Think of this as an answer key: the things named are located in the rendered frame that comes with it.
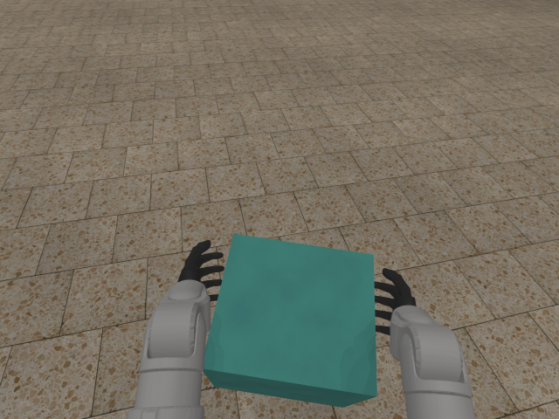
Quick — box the carton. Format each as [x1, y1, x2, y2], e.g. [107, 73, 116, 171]
[203, 234, 377, 408]

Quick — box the robot right hand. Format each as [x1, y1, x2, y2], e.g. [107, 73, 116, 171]
[374, 268, 416, 336]

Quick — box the right robot forearm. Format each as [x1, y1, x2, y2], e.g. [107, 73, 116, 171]
[390, 306, 476, 419]

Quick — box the robot left hand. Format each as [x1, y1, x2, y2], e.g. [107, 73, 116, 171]
[177, 240, 224, 301]

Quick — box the left robot forearm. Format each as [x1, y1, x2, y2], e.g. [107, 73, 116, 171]
[127, 279, 210, 419]

